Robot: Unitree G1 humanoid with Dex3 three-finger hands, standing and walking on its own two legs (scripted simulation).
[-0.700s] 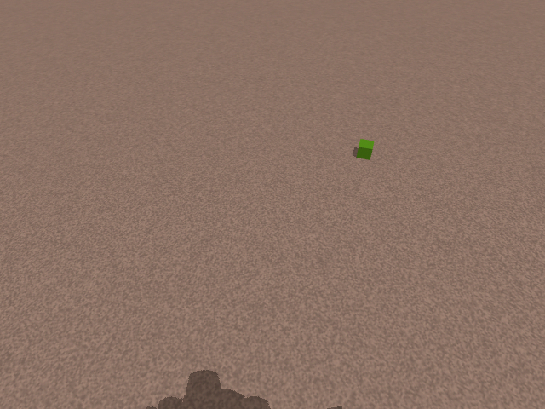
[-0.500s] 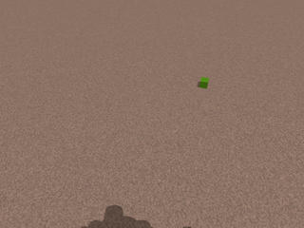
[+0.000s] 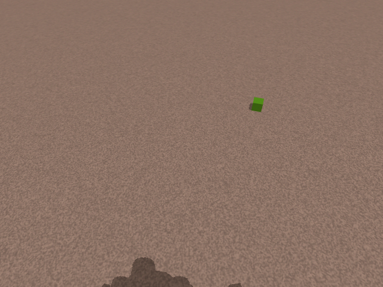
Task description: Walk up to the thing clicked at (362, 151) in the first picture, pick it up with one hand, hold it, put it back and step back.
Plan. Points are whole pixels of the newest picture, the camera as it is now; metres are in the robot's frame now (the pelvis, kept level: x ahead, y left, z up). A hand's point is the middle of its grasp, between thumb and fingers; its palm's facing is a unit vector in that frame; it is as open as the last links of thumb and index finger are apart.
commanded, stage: stand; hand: left
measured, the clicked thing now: (257, 104) +1.56 -0.50 -0.74
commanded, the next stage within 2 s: walk up in 0.42 s
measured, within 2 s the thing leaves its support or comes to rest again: neither
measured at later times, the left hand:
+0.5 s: hand out of the picture +0.08 +0.26 -0.15, palm faces -0.08 -0.94 -0.33, open 7.4 cm
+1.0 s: hand (132, 225) +0.30 +0.18 -0.12, palm faces -0.36 -0.80 -0.48, open 7.4 cm
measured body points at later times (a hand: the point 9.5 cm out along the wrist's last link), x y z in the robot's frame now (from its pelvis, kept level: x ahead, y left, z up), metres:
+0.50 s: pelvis +0.01 +0.00 +0.00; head +0.02 -0.01 +0.44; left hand +0.08 +0.31 -0.13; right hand +0.09 -0.31 -0.13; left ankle +0.00 +0.13 -0.74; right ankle +0.00 -0.12 -0.75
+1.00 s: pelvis +0.18 -0.08 -0.01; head +0.15 -0.13 +0.43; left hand +0.32 +0.22 -0.09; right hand +0.19 -0.42 -0.14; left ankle +0.32 +0.04 -0.68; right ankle +0.09 -0.19 -0.75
